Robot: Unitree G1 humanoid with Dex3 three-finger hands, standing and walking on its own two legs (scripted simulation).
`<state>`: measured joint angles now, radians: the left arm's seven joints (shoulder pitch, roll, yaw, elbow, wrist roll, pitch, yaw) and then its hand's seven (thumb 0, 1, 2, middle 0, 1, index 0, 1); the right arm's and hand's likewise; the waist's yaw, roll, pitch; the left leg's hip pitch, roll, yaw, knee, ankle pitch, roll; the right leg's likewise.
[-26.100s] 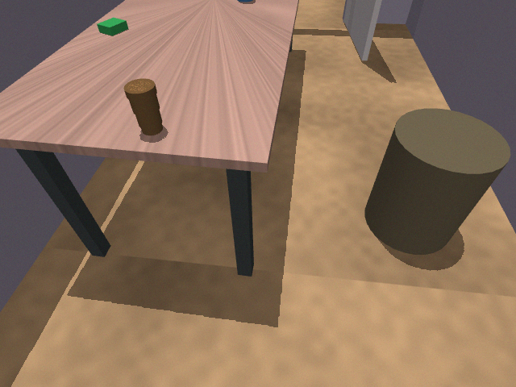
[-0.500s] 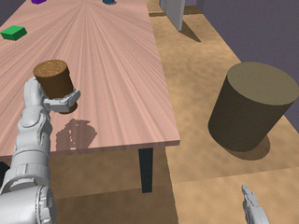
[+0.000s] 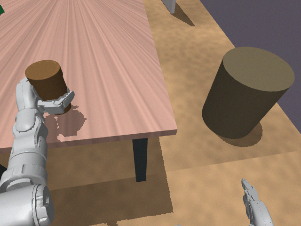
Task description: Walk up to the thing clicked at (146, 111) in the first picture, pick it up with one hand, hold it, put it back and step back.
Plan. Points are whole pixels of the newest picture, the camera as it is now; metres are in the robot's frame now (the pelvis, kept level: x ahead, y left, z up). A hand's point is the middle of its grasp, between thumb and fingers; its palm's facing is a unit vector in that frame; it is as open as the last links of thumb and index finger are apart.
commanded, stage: lower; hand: left
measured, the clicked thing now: (52, 90) +0.46 +0.22 +0.12
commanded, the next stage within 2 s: loosen in 0.66 s
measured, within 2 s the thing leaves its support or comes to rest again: rests again in 0.56 s
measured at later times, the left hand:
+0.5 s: hand (61, 99) +0.47 +0.21 +0.07, palm faces +0.21 -0.98 +0.00, open 9.0 cm
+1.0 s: hand (62, 103) +0.46 +0.21 +0.06, palm faces +0.22 -0.98 +0.01, open 9.5 cm
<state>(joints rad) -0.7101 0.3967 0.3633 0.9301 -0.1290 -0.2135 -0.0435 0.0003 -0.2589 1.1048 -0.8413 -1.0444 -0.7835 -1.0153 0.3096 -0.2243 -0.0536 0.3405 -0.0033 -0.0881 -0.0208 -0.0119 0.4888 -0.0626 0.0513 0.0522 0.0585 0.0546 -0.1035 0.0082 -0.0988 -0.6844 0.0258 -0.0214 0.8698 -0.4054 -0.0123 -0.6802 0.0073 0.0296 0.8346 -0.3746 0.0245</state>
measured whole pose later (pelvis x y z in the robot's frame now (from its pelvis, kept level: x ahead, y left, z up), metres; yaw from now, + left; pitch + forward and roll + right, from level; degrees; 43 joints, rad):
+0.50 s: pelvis +0.00 +0.00 -0.01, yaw +0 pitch +15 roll -1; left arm -0.69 0.39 0.37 0.94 -0.11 -0.28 -0.04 0.00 -0.26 1.10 -0.84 -1.05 -0.78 -1.02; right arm 0.37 -0.23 -0.05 0.19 -0.01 -0.06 0.00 -0.01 0.49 -0.06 0.05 0.05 0.06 0.05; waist -0.12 0.00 -0.11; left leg -0.77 0.03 -0.02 0.95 -0.44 -0.01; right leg -0.76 0.01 0.03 0.90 -0.41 0.03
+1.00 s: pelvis +0.01 +0.01 -0.02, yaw +0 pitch +16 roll -2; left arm -0.65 0.36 0.36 0.89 -0.11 -0.31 -0.03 0.00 -0.27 0.84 -0.86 -0.91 -0.83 -0.88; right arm 0.40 -0.23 -0.05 0.11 -0.02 0.00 0.02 -0.01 0.48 -0.06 0.05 0.05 0.06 0.05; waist -0.11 0.00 -0.12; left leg -0.79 0.02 -0.03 0.98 -0.46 -0.01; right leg -0.78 0.01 0.03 0.94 -0.43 0.03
